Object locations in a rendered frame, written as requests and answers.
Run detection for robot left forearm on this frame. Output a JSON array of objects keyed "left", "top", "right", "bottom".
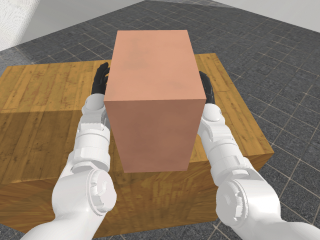
[{"left": 51, "top": 93, "right": 111, "bottom": 213}]

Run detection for right robot upper arm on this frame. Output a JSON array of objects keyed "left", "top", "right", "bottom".
[{"left": 215, "top": 179, "right": 320, "bottom": 240}]

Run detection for carton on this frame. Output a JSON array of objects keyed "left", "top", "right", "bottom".
[{"left": 103, "top": 30, "right": 207, "bottom": 173}]

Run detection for left robot upper arm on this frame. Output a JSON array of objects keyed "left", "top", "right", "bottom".
[{"left": 20, "top": 168, "right": 117, "bottom": 240}]

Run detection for pedestal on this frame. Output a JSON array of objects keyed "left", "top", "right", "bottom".
[{"left": 0, "top": 53, "right": 275, "bottom": 239}]

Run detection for robot right hand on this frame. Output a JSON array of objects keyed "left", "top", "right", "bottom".
[{"left": 199, "top": 71, "right": 216, "bottom": 105}]

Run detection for robot right forearm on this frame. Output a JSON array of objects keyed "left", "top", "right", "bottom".
[{"left": 197, "top": 103, "right": 281, "bottom": 206}]

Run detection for robot left hand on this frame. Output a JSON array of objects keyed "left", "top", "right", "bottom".
[{"left": 91, "top": 62, "right": 110, "bottom": 95}]

